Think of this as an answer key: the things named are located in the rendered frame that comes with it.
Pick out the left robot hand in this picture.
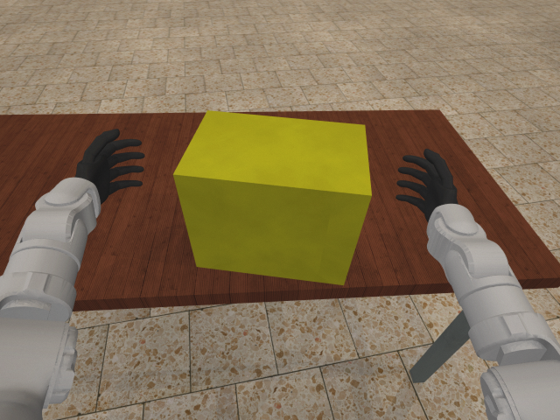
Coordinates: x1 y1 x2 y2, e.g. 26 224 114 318
75 129 145 204

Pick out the carton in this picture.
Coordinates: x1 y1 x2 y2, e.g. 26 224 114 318
173 110 372 285

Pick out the right robot upper arm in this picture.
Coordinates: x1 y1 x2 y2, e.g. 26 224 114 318
480 359 560 420

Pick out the left robot forearm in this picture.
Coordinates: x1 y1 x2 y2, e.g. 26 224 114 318
0 178 101 322

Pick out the table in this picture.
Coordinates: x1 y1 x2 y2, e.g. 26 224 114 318
0 109 560 383

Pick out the right robot forearm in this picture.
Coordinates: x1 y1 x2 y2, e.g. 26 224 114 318
427 204 560 366

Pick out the right robot hand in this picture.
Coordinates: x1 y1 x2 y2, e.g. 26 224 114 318
395 149 459 222

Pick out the left robot upper arm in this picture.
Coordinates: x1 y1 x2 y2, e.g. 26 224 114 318
0 318 78 420

